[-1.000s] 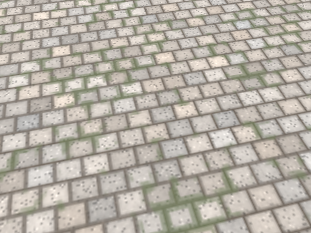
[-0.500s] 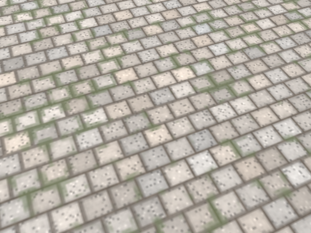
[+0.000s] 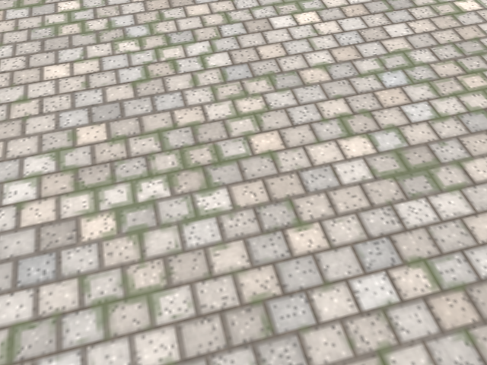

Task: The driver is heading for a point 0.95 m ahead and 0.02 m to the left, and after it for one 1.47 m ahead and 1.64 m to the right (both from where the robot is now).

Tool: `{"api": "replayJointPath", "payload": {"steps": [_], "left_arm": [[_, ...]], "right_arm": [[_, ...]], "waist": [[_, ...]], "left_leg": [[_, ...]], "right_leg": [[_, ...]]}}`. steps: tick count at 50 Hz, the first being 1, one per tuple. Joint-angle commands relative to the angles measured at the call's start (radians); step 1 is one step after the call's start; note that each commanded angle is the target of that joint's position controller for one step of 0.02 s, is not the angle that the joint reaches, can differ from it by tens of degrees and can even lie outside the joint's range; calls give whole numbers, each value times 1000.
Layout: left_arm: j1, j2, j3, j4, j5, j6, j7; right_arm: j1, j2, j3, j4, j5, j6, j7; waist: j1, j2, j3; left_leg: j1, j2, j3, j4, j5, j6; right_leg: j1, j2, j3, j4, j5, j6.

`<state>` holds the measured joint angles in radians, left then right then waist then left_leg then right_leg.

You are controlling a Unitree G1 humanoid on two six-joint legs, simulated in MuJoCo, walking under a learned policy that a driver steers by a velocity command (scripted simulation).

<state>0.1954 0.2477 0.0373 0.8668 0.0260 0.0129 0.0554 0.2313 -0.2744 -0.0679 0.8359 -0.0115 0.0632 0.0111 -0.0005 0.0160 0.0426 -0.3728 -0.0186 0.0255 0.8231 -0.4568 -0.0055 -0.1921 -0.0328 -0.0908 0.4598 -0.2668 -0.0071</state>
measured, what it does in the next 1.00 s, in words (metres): steps on the spot: left foot, then right foot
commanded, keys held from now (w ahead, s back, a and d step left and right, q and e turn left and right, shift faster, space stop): q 0.28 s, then no key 0.10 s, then e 0.28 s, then w+e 0.34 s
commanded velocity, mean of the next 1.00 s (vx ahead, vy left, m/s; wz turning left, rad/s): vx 0.08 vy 0.00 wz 0.03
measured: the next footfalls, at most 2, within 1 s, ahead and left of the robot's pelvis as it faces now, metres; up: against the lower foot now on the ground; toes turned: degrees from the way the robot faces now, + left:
left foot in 0.08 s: +0.02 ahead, +0.10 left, +0.00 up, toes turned +5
right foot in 0.56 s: +0.06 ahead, -0.08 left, +0.00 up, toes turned +14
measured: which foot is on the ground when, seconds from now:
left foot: up 0.00-0.06, down 0.08-0.58, up 0.60-0.84, down 0.86-1.00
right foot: down 0.00-0.08, up 0.10-0.54, down 0.56-0.86, up 0.88-1.00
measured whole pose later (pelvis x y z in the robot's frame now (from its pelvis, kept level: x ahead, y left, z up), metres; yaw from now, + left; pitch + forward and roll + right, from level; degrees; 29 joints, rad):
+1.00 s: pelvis +0.02 +0.04 +0.01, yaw -2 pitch +1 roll -1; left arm 0.19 0.31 0.09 0.82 0.03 0.02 -0.04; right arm 0.36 -0.30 -0.04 0.85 -0.03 -0.04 -0.04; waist -0.03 -0.03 -0.01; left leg -0.05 -0.03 0.02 0.28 -0.26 0.05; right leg -0.51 0.06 0.08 0.97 -0.29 -0.03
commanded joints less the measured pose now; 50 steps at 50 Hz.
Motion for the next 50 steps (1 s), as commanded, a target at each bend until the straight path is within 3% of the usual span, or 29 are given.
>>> {"api": "replayJointPath", "payload": {"steps": [1,3,4,5,6,7,9,11,14,19,24,25,27,28,29,30,33,35,37,39,40,42,43,44,45,46,47,48,50], "left_arm": [[40,190,52,-31,3,2,-11],[21,199,60,-32,-5,7,-18],[55,183,60,-25,-1,5,-24],[60,92,37,-79,2,8,-32],[-60,97,30,-117,-2,24,-13],[-66,110,32,-114,-8,32,-12],[-54,122,37,-93,-17,20,-21],[-21,140,42,-81,2,17,-33],[-26,120,37,-94,-6,23,-39],[-48,112,29,-103,-8,32,-31],[-13,78,10,-66,-17,32,-31],[4,74,8,-54,-19,30,-30],[16,95,7,-47,-12,16,-27],[16,145,13,-55,0,2,-24],[-31,233,29,-65,-9,-4,-30],[-21,199,25,-59,-17,-8,-43],[-21,193,32,-59,-14,-2,-49],[48,208,50,-37,-12,9,-45],[62,210,64,-31,-8,22,-47],[29,207,74,-45,-8,27,-55],[-6,205,79,-58,-10,29,-60],[-104,192,86,-92,-15,33,-61],[-126,143,78,-119,-18,22,-58],[-103,50,50,-153,-25,7,-61],[-148,124,58,-155,4,-5,-62],[-120,143,65,-143,2,-11,-76],[-72,148,68,-118,3,-14,-90],[-48,143,68,-103,11,-15,-100],[-64,125,60,-108,15,-11,-117]], "right_arm": [[-28,-55,-8,-89,11,-7,10],[19,-54,-9,-83,4,-19,8],[34,-95,-20,-82,-8,-32,-1],[46,-249,-53,-108,-13,-46,-6],[156,-290,-69,-77,-1,-48,0],[153,-234,-57,-68,2,-45,-2],[11,-159,-36,-99,3,-32,-18],[-10,-140,-30,-113,9,-28,-21],[28,-163,-39,-108,11,-34,-18],[45,-150,-29,-103,-6,-33,-23],[-8,-90,13,-82,-23,-40,-30],[-17,-96,17,-72,-21,-40,-33],[-15,-123,17,-56,-12,-40,-42],[-1,-118,18,-62,-12,-44,-43],[35,-105,16,-67,-1,-44,-42],[11,-110,17,-48,-6,-36,-51],[-27,-102,10,-50,0,-35,-51],[-55,-93,11,-70,-9,-42,-39],[-90,-83,15,-93,-14,-53,-27],[-80,-73,20,-99,-7,-69,-24],[-43,-68,21,-91,-2,-76,-25],[124,-66,16,-39,4,-84,-42],[210,-154,-4,-16,-5,-89,-59],[210,-269,-28,-35,-19,-91,-64],[125,-255,-27,-41,-36,-94,-64],[69,-193,-12,-53,-29,-103,-60],[30,-152,-1,-61,-19,-114,-54],[35,-142,3,-61,-16,-126,-51],[97,-125,6,-38,-15,-141,-42]], "waist": [[38,-202,-72],[-7,-158,-76],[-16,-48,-88],[5,249,-97],[-81,234,-97],[-56,114,-62],[-3,71,-7],[5,96,-57],[-6,67,-83],[-33,101,-73],[-26,96,-72],[-13,89,-62],[13,38,-31],[-6,-37,-41],[-66,-163,-33],[-29,-172,-38],[-10,-212,-24],[19,-194,-55],[28,-172,-23],[12,-173,-12],[-12,-165,-21],[-117,-121,-28],[-143,20,-24],[-125,235,-68],[-83,86,52],[-31,48,82],[-2,50,88],[-4,81,74],[-27,83,61]], "left_leg": [[4,-13,53,-143,-4,12],[131,-32,71,-359,178,33],[234,13,-47,-476,298,51],[368,313,-462,-525,628,148],[310,415,-547,-503,901,305],[301,369,-471,-488,873,325],[258,234,-344,-502,692,245],[286,188,-311,-492,762,229],[315,183,-331,-490,717,233],[282,188,-365,-512,562,242],[163,179,-323,-523,461,209],[142,177,-318,-512,435,197],[93,159,-306,-464,402,142],[84,117,-273,-395,362,104],[65,-12,-152,-346,211,67],[128,-35,-98,-307,132,47],[89,-62,-63,-202,57,37],[11,-64,-62,-95,-45,31],[-48,-48,-68,-77,-67,25],[10,-53,-55,-159,-64,22],[98,-63,-46,-239,-35,29],[400,-66,-19,-525,144,55],[580,79,-165,-617,18,80],[606,386,-594,-736,-325,153],[425,427,-618,-756,-335,195],[369,383,-549,-749,-298,193],[370,323,-442,-751,-199,167],[381,279,-346,-749,-80,152],[408,245,-222,-728,108,145]], "right_leg": [[135,-249,141,-23,550,-179],[68,-227,87,81,454,-120],[-24,-186,34,214,268,-57],[-311,-43,-61,462,-210,35],[-370,41,65,605,-407,32],[-387,11,115,684,-355,27],[-395,-14,138,644,-191,22],[-364,5,126,641,-127,33],[-366,20,129,582,-107,47],[-313,25,123,438,-111,45],[-59,33,102,198,-101,10],[-2,42,97,118,-64,1],[98,35,139,-105,91,-22],[115,-65,283,-150,161,-44],[64,-185,441,-153,336,-115],[-10,-241,500,-166,367,-181],[-6,-186,503,-159,337,-185],[49,-163,541,-194,36,-213],[40,-144,582,-246,-278,-231],[-12,-114,582,-256,-316,-226],[-66,-88,563,-246,-299,-211],[-263,11,483,-152,-321,-130],[-466,95,373,42,-355,-63],[-603,202,217,337,-327,-36],[-627,97,247,441,-186,-40],[-590,62,255,483,-107,-42],[-576,49,236,514,-51,-30],[-569,49,210,562,-12,-20],[-594,33,177,625,36,-14]]}}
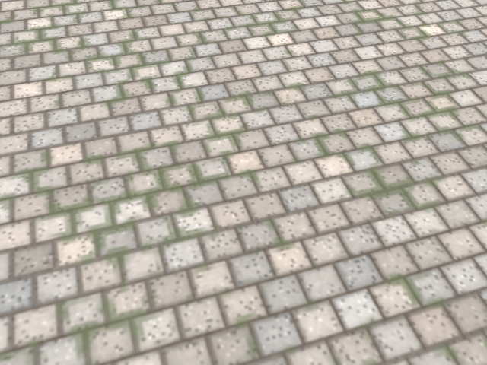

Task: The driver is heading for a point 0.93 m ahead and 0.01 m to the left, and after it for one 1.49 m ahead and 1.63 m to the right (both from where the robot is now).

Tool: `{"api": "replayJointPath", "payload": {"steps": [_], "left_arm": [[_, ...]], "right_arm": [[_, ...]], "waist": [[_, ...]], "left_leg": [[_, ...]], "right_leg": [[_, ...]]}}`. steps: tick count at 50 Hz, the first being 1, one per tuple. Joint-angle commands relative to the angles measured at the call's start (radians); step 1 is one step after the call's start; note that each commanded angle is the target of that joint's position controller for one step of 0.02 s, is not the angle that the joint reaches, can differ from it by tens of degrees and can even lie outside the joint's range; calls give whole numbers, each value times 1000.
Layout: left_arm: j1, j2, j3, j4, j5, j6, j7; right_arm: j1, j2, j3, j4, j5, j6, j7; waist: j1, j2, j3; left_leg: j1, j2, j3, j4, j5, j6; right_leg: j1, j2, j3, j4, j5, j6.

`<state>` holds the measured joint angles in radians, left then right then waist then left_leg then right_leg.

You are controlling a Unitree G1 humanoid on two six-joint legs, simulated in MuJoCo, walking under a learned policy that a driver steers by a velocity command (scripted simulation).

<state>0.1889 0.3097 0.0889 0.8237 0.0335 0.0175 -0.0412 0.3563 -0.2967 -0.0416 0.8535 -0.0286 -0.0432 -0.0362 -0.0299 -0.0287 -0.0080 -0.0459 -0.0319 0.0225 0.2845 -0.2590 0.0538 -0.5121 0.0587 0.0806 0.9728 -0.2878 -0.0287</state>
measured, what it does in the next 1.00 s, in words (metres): walks ahead: right foot, then left foot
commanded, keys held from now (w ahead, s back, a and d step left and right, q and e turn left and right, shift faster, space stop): w+e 0.18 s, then w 0.10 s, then w+q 0.46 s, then q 0.26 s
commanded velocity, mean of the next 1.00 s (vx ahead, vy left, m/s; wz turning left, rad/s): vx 0.42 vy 0.00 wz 0.07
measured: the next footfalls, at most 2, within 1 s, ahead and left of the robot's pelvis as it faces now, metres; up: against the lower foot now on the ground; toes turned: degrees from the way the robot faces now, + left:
right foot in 0.30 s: +0.28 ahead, -0.14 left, +0.00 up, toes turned -14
left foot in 0.84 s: +0.59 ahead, -0.03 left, +0.00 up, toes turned +7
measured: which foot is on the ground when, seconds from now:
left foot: down 0.00-0.30, up 0.32-0.82, down 0.84-1.00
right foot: up 0.00-0.28, down 0.30-0.86, up 0.88-1.00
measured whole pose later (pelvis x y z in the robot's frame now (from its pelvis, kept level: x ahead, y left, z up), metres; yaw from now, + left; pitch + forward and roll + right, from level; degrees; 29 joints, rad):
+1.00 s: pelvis +0.49 -0.08 -0.02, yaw +8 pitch +0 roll +0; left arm 0.21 0.23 0.02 0.83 0.03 -0.04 0.03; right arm 0.19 -0.27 -0.06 0.85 0.00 -0.01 0.00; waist 0.00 -0.01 0.10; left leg -0.34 -0.13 0.05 0.48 -0.14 0.15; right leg -0.47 -0.04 0.00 1.29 -0.40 0.02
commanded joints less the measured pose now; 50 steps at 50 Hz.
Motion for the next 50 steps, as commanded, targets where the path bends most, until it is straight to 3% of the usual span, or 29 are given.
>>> {"api": "replayJointPath", "payload": {"steps": [1,4,7,10,12,13,14,15,16,17,18,19,20,21,23,26,31,36,38,40,41,42,43,44,45,46,47,48,50], "left_arm": [[-86,51,2,-78,6,-14,-26],[-177,36,-10,-119,6,-12,-40],[-263,11,-31,-162,8,-18,-53],[-337,-10,-50,-206,8,-21,-60],[-284,-7,-52,-195,11,-24,-46],[-211,5,-46,-173,13,-28,-34],[-84,29,-35,-132,14,-36,-22],[85,55,-20,-72,21,-46,-6],[241,136,4,-34,38,-51,14],[247,208,15,-36,30,-50,22],[229,184,20,-35,-8,-45,31],[135,143,4,-21,-10,-52,37],[86,77,-12,-18,-7,-64,33],[52,43,-22,-16,-9,-77,33],[49,1,-35,-2,-13,-99,35],[94,18,-31,31,-18,-124,36],[157,-2,-41,63,-17,-129,45],[243,21,-45,108,-18,-122,68],[244,42,-43,117,-14,-112,79],[221,76,-34,115,-12,-99,95],[202,89,-30,106,-11,-92,98],[164,96,-28,91,-22,-89,93],[171,54,-35,59,-28,-95,81],[273,-18,-50,4,-57,-93,71],[189,44,-42,2,-24,-91,73],[129,35,-44,-26,-31,-94,70],[118,37,-42,-23,-24,-94,70],[109,44,-37,-28,-6,-77,69],[147,17,-40,-27,8,-31,69]], "right_arm": [[11,-97,-19,-40,1,-39,12],[88,-84,-16,-7,-2,-43,24],[96,-80,-11,9,0,-45,26],[135,-91,-9,42,1,-45,21],[145,-103,-6,70,3,-41,17],[148,-120,-8,83,5,-38,15],[149,-133,-8,91,8,-33,13],[138,-130,-4,94,17,-31,14],[131,-78,12,62,22,-34,22],[222,24,28,31,48,-30,40],[72,-116,-12,22,34,-30,31],[21,-84,-9,-5,44,-39,36],[38,-58,-4,13,40,-41,38],[65,-39,-5,38,25,-25,40],[122,-2,-2,71,3,9,54],[58,10,-12,53,3,27,70],[-133,24,-10,-8,6,21,83],[-302,49,12,-75,-2,16,96],[-289,38,10,-81,-6,15,93],[-162,16,1,-47,-15,13,84],[-55,-13,-12,-19,-20,6,79],[62,-43,-29,13,-31,-8,70],[109,-129,-54,20,-30,-14,56],[71,-240,-85,-5,-14,-3,51],[67,-213,-88,-24,31,12,43],[-26,-167,-76,-37,36,19,35],[-86,-104,-58,-43,34,26,32],[-108,-74,-49,-48,39,27,29],[-119,-70,-44,-49,29,20,33]], "waist": [[-11,121,115],[-45,121,131],[-56,127,147],[-70,138,155],[-30,158,117],[11,171,67],[69,174,-10],[151,155,-93],[202,56,-209],[128,-145,-353],[177,39,-280],[113,-3,-109],[71,25,-25],[36,15,12],[2,-20,30],[-7,-34,72],[24,-36,118],[68,-23,132],[48,-30,109],[-7,-66,35],[-50,-74,-26],[-116,-52,-87],[-117,79,-166],[-27,273,-325],[-71,32,-351],[-39,37,-193],[7,-14,-68],[28,-19,-15],[64,7,-15]], "left_leg": [[100,254,-180,-178,-12,84],[134,258,-97,-158,179,87],[108,246,-5,-140,351,79],[106,263,51,-120,508,70],[116,269,95,-23,861,61],[126,276,109,82,1059,60],[109,283,115,232,1131,58],[-8,271,136,424,1026,47],[-239,224,133,718,550,37],[-557,41,65,1086,-316,3],[-587,54,-97,1126,-192,19],[-594,85,-100,1068,-96,26],[-549,116,-88,991,-56,27],[-499,132,-86,938,-38,22],[-421,133,-77,898,-15,9],[-517,134,-70,856,68,2],[-635,120,-26,658,255,-10],[-606,81,91,404,288,19],[-543,28,134,352,218,50],[-406,-45,164,342,129,86],[-287,-63,136,305,126,113],[-119,-60,93,184,231,146],[107,127,-103,207,561,209],[429,437,-573,257,1102,444],[349,403,-517,189,1018,434],[190,369,-430,127,872,392],[34,310,-363,69,781,329],[-64,265,-313,43,768,291],[-181,201,-245,28,791,257]], "right_leg": [[-301,-64,-4,118,75,9],[-348,-72,-34,67,108,17],[-290,-76,-108,-91,160,14],[-183,-65,-192,-255,140,-27],[-26,-9,-234,-336,93,-77],[76,30,-245,-350,61,-106],[229,57,-233,-386,60,-135],[479,48,-190,-472,122,-166],[757,-180,61,-500,-30,-210],[974,-521,585,-578,32,-341],[828,-463,532,-641,92,-302],[654,-422,346,-680,172,-267],[525,-373,233,-723,259,-227],[445,-328,140,-749,289,-188],[351,-285,37,-803,308,-157],[358,-263,-61,-848,358,-128],[413,-231,-189,-853,490,-86],[548,-266,-259,-810,705,-70],[614,-277,-292,-710,979,-56],[633,-282,-309,-501,1253,-38],[600,-285,-303,-336,1227,-36],[513,-262,-307,-103,1026,-30],[286,-166,-319,220,371,-5],[-90,18,-193,600,-366,41],[-122,-46,-36,593,-233,35],[-143,-86,-34,524,-155,34],[-122,-113,-42,426,-126,38],[-84,-127,-40,354,-111,49],[12,-122,-52,263,-92,70]]}}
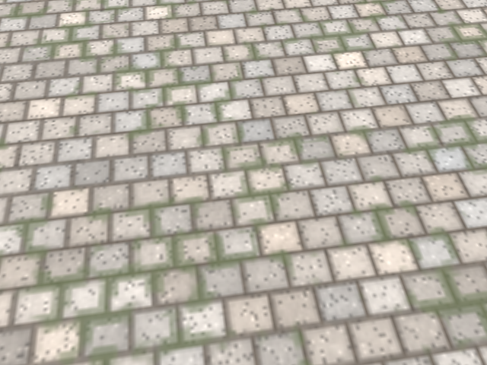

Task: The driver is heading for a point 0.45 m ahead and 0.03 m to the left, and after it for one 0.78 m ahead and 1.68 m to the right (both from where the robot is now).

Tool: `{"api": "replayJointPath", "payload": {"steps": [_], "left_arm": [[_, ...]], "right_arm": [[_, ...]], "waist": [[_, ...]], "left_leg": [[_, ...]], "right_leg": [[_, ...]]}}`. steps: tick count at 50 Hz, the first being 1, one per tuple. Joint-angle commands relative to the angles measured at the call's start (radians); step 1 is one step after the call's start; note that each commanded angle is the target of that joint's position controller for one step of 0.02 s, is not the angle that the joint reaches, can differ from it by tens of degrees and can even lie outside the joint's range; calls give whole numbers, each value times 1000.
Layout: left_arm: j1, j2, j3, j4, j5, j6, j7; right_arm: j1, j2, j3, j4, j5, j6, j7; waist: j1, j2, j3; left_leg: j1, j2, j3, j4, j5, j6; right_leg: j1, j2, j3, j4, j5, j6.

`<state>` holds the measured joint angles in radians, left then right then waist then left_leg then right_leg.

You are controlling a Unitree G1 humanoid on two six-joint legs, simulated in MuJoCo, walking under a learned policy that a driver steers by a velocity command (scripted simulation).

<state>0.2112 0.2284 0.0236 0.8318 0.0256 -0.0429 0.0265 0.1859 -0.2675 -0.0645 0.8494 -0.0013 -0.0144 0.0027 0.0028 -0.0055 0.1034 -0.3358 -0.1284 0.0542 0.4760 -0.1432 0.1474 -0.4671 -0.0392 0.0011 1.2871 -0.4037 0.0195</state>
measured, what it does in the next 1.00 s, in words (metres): walks ahead: right foot, then left foot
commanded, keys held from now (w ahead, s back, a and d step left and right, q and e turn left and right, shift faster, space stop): q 0.16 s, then w+q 0.20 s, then w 0.34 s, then e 0.30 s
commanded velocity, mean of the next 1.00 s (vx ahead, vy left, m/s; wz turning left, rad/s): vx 0.28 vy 0.00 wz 0.26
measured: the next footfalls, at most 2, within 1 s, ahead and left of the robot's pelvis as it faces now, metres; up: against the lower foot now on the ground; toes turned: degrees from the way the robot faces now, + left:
right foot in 0.42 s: +0.20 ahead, -0.15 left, +0.00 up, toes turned +18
left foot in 0.86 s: +0.40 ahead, +0.12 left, +0.00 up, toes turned +17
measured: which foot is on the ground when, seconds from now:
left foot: down 0.00-0.42, up 0.44-0.84, down 0.86-1.00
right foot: up 0.00-0.40, down 0.42-0.88, up 0.90-1.00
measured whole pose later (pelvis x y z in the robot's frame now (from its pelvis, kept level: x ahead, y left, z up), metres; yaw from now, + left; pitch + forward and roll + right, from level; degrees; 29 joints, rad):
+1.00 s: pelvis +0.31 +0.01 +0.01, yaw +12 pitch +0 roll -1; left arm 0.37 0.23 0.05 0.89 0.01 -0.01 0.02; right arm 0.10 -0.20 -0.01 0.77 -0.01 -0.05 -0.02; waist 0.06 -0.02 0.08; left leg -0.34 0.00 0.09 0.48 -0.15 0.06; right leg -0.38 0.02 0.02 1.11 -0.48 -0.02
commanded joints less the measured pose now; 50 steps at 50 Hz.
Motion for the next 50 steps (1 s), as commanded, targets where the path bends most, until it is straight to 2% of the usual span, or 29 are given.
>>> {"api": "replayJointPath", "payload": {"steps": [1,3,5,8,9,12,15,17,19,20,21,22,23,24,25,27,31,35,37,40,42,43,44,45,46,47,48,49,50], "left_arm": [[133,85,23,-39,14,40,1],[118,83,23,-55,8,48,1],[70,97,27,-77,7,55,4],[-14,112,31,-111,3,68,8],[-35,114,30,-121,4,69,5],[-123,124,29,-151,8,61,-5],[-159,123,24,-169,4,35,-12],[-135,122,21,-172,-3,15,-14],[-17,112,20,-144,-11,-5,-8],[55,119,23,-122,-6,-17,0],[130,193,37,-111,12,-28,12],[172,305,62,-111,24,-23,14],[156,287,69,-92,21,-15,9],[122,200,50,-99,9,-19,-2],[90,160,41,-99,0,-24,-11],[99,139,34,-86,0,-37,-13],[192,137,39,-32,-13,-55,-26],[243,125,38,10,-15,-51,-28],[277,126,35,38,-14,-46,-26],[300,152,39,70,-14,-38,-21],[252,162,40,66,-34,-38,-17],[231,148,35,43,-49,-44,-18],[263,69,18,-11,-62,-45,-15],[362,93,30,14,-74,-17,6],[336,142,49,39,-41,8,13],[283,112,47,33,-27,19,5],[254,94,48,31,-13,30,-4],[240,88,52,26,0,45,-13],[257,74,53,32,7,59,-21]], "right_arm": [[52,-122,-27,-46,-6,-15,-2],[65,-148,-35,-50,-11,-17,-1],[80,-152,-37,-56,-9,-8,-3],[106,-159,-42,-67,-10,10,-9],[118,-160,-44,-69,-11,15,-9],[142,-160,-49,-78,-22,20,-3],[167,-169,-55,-82,-31,14,2],[155,-176,-58,-91,-36,8,6],[87,-173,-58,-110,-31,6,8],[77,-143,-50,-114,-23,1,4],[93,-55,-25,-128,-13,-12,3],[71,-33,-14,-164,-6,-22,3],[95,-106,-26,-155,-34,-26,5],[91,-125,-30,-128,-41,-28,13],[92,-113,-27,-113,-38,-28,24],[90,-102,-23,-100,-46,-23,40],[-1,-78,-9,-127,-45,-17,46],[-161,-35,20,-172,-44,-16,54],[-220,-2,37,-186,-38,-22,53],[-155,-16,38,-156,-26,-37,31],[13,-62,24,-96,-37,-55,7],[119,-117,10,-70,-56,-68,-9],[235,-216,-10,-72,-74,-70,-21],[228,-216,-21,-78,-18,-48,-14],[159,-143,-7,-98,4,-36,-10],[60,-76,14,-113,0,-34,-15],[11,-36,28,-115,-5,-33,-23],[-7,-30,31,-111,-5,-32,-33],[-9,-41,27,-108,-11,-33,-37]], "waist": [[39,-8,-147],[36,21,-179],[18,51,-192],[-15,83,-184],[-26,89,-188],[-66,116,-132],[-84,114,-105],[-67,116,-108],[17,102,-109],[57,62,-115],[72,-111,-143],[80,-247,-135],[33,-177,-74],[19,-81,-25],[4,-67,0],[6,-129,-32],[22,-113,-67],[54,-115,-42],[69,-113,-21],[39,-127,-63],[-52,-101,-137],[-94,-66,-220],[-106,143,-394],[-83,228,-558],[-55,94,-444],[-24,88,-295],[1,91,-191],[20,117,-141],[33,125,-133]], "left_leg": [[98,278,-259,-155,716,156],[109,255,-251,-140,734,136],[128,242,-272,-136,646,112],[160,238,-338,-142,439,89],[170,240,-372,-162,283,92],[190,248,-497,-231,-217,112],[207,255,-559,-211,-263,124],[174,244,-583,-176,-233,118],[47,198,-562,-111,-223,72],[-54,148,-521,-37,-266,31],[-178,57,-384,180,-391,-28],[-383,-81,-222,371,-463,-58],[-421,16,-232,491,-404,-59],[-409,49,-244,523,-318,-63],[-387,66,-235,513,-246,-80],[-356,71,-193,539,-153,-107],[-405,93,-141,545,-85,-135],[-378,145,-28,345,-11,-156],[-282,130,18,211,-5,-155],[-101,78,15,98,36,-120],[134,68,-7,-56,180,-78],[363,177,-82,-45,357,-54],[664,514,-347,71,899,27],[673,641,-484,58,1076,150],[526,569,-384,8,904,131],[388,511,-296,-55,747,98],[265,460,-226,-116,644,67],[177,423,-169,-160,575,53],[117,407,-125,-178,563,52]], "right_leg": [[-21,-16,20,-84,41,29],[-35,-12,17,-150,82,40],[-65,-15,21,-205,116,48],[-108,-16,39,-280,136,54],[-116,-18,47,-306,139,55],[-163,-14,69,-423,130,47],[-127,18,72,-541,76,29],[-30,48,67,-622,28,7],[206,75,41,-806,64,-18],[366,54,51,-908,124,-32],[503,-150,265,-1027,-41,-68],[563,-351,660,-1154,-262,-164],[492,-370,712,-1140,-294,-224],[446,-312,606,-1126,-275,-215],[417,-244,476,-1131,-174,-182],[432,-165,315,-1132,88,-155],[492,-151,200,-1104,448,-175],[481,-130,130,-1116,568,-185],[445,-118,109,-1070,763,-179],[446,-126,127,-946,1024,-152],[418,-87,126,-770,1041,-112],[281,-50,119,-619,827,-90],[55,46,48,-310,186,-60],[17,127,42,-81,-255,-62],[-7,74,74,-33,-206,-64],[-36,43,60,-55,-148,-57],[-32,17,49,-94,-100,-45],[-6,5,40,-123,-55,-33],[35,18,17,-107,-21,-23]]}}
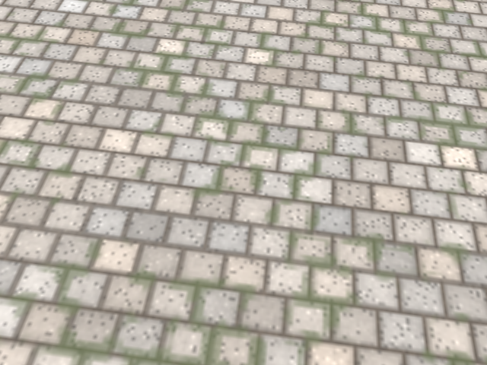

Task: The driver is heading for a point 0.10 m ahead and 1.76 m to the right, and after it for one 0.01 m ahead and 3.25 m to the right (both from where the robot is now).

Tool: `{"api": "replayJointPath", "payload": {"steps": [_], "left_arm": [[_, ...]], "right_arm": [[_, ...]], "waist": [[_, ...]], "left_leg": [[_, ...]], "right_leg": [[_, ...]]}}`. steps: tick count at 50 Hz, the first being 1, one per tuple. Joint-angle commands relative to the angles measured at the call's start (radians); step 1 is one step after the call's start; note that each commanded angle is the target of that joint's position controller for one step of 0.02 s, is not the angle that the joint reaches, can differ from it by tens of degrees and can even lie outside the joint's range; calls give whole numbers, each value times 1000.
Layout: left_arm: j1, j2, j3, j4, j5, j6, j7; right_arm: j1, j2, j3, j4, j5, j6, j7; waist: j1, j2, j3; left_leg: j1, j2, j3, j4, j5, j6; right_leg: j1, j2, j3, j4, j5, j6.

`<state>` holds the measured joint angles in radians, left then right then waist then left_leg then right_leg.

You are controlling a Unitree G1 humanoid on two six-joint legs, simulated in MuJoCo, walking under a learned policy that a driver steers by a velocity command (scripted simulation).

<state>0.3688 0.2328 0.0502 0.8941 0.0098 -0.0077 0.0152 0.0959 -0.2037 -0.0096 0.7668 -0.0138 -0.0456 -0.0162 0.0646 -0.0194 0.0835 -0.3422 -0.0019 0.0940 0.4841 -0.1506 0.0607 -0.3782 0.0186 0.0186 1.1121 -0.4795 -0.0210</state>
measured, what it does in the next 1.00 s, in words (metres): steps on the spot, turning right: right foot, then left foot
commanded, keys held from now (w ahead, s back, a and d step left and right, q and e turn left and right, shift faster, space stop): e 1.00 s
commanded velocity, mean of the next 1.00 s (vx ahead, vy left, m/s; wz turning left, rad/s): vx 0.03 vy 0.00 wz -0.55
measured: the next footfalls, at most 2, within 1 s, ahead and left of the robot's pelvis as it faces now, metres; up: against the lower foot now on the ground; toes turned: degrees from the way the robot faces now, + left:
right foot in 0.34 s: +0.06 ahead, -0.12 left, +0.00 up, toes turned -15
left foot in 0.84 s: +0.11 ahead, +0.06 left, +0.00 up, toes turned -33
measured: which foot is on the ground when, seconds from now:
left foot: down 0.00-0.34, up 0.36-0.82, down 0.84-1.00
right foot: up 0.00-0.32, down 0.34-0.84, up 0.86-1.00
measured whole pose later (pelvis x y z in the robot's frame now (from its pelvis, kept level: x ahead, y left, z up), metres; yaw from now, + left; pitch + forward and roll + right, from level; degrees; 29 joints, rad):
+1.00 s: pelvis +0.02 +0.00 +0.01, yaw -35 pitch +0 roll -1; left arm 0.22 0.33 0.10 0.74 0.02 0.07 -0.03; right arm 0.19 -0.25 -0.03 0.69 -0.02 0.02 -0.04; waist 0.02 -0.06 0.06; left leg -0.20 -0.01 0.04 0.43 -0.23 0.04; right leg -0.49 0.11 0.09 1.10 -0.40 0.03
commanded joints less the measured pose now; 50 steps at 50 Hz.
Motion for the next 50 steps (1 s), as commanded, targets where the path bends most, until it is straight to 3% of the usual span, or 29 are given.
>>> {"api": "replayJointPath", "payload": {"steps": [1,4,8,13,15,16,17,18,19,20,21,23,24,26,30,34,38,40,41,42,43,44,45,46,48,50], "left_arm": [[105,62,28,-34,20,33,-13],[59,64,36,-63,18,53,-18],[-66,57,26,-125,23,74,-40],[-144,80,24,-188,15,75,-51],[-131,79,24,-201,12,64,-50],[-105,89,26,-194,12,52,-46],[-75,148,39,-190,20,36,-35],[-92,301,73,-229,16,31,-27],[2,293,84,-197,15,36,-17],[-27,250,70,-191,11,40,-9],[-103,213,60,-203,7,45,-6],[-197,168,46,-237,-1,47,-4],[-184,163,44,-239,-5,44,-8],[-152,180,50,-233,-7,37,-13],[-106,199,59,-226,3,39,-11],[-106,219,67,-232,12,45,-17],[-145,225,73,-239,13,50,-28],[-192,219,72,-243,3,53,-29],[-206,199,67,-248,-7,52,-26],[-158,128,51,-255,-11,48,-23],[-131,139,57,-259,1,46,-13],[-154,209,72,-251,31,48,-14],[-141,213,80,-230,26,52,-23],[-110,202,79,-209,21,60,-32],[-83,188,75,-195,12,72,-52],[-126,175,67,-207,5,76,-58]], "right_arm": [[85,-111,-31,-24,-2,-6,-18],[67,-118,-36,-22,-10,-10,-22],[79,-136,-44,-13,-15,6,-25],[122,-197,-69,-3,-18,32,-11],[116,-217,-78,-2,-10,44,-9],[139,-213,-81,8,-13,52,-7],[187,-178,-77,14,-19,61,-1],[171,-97,-54,-54,-8,71,-2],[74,-150,-62,-63,-19,89,-13],[84,-137,-62,-62,-6,96,-11],[102,-137,-62,-50,4,90,-8],[138,-167,-73,-28,-21,80,-4],[146,-168,-75,-27,-23,81,0],[136,-150,-72,-38,-12,86,2],[89,-142,-65,-67,-9,95,-6],[66,-141,-59,-92,-2,87,-11],[101,-147,-55,-104,12,73,-18],[168,-140,-52,-93,13,63,-26],[204,-160,-58,-85,7,54,-35],[198,-246,-72,-98,-10,50,-44],[104,-328,-88,-132,-14,57,-38],[120,-279,-82,-132,-20,59,-31],[69,-206,-60,-139,-12,56,-25],[21,-176,-51,-149,-10,56,-22],[11,-170,-49,-159,-10,53,-29],[70,-176,-53,-147,-11,52,-29]], "waist": [[-19,130,-129],[-5,133,-131],[-34,154,-108],[-71,146,-125],[-55,128,-126],[-46,82,-129],[-47,-89,-121],[-59,-343,-79],[20,-181,-80],[-22,-137,-77],[-58,-104,-61],[-84,-115,-104],[-83,-90,-136],[-72,-59,-151],[-38,-96,-127],[-28,-98,-128],[-47,-113,-145],[-94,-103,-145],[-114,-71,-143],[-81,120,-149],[-58,269,-97],[-68,180,-88],[-37,121,-70],[-14,110,-54],[-18,163,-76],[-56,152,-85]], "left_leg": [[101,280,-139,-196,567,149],[68,288,-87,-222,418,168],[60,288,-46,-241,142,157],[107,342,-47,-174,68,146],[102,336,-20,-98,46,104],[72,313,12,-25,4,53],[2,236,87,163,-118,-20],[-270,36,126,372,-487,-108],[-272,27,-42,545,-497,-105],[-272,35,-88,598,-420,-102],[-263,46,-111,584,-323,-94],[-242,28,-99,599,-232,-89],[-228,19,-102,617,-225,-92],[-233,17,-113,588,-220,-102],[-238,9,-129,456,-242,-108],[-156,-17,-136,343,-267,-94],[-20,-56,-138,201,-278,-68],[122,-68,-132,-1,-185,-51],[229,-19,-166,-144,-119,-38],[312,214,-382,-261,-206,12],[228,404,-604,-301,-100,129],[146,415,-556,-265,10,189],[113,343,-449,-245,67,173],[103,272,-338,-229,111,139],[176,211,-227,-198,223,120],[251,218,-194,-176,288,131]], "right_leg": [[-36,-33,-6,75,75,23],[-63,-40,-14,26,118,32],[-57,-67,-39,-176,176,26],[22,-47,-90,-350,88,-1],[102,-28,-108,-497,125,-23],[174,-16,-89,-608,195,-36],[229,-120,96,-789,240,-62],[266,-404,518,-865,489,-192],[227,-410,470,-831,620,-288],[211,-347,379,-808,629,-284],[191,-275,302,-815,567,-241],[223,-198,238,-794,629,-205],[241,-194,236,-782,682,-208],[270,-194,254,-776,679,-214],[282,-196,335,-783,538,-229],[234,-185,401,-765,500,-232],[187,-161,474,-739,561,-200],[126,-117,483,-710,513,-145],[48,-70,457,-671,393,-91],[-66,34,323,-498,112,-25],[-204,191,98,-299,-92,9],[-161,97,109,-113,-88,17],[-136,87,116,-37,-28,18],[-127,83,102,23,30,27],[-159,77,68,77,78,53],[-189,65,44,42,81,76]]}}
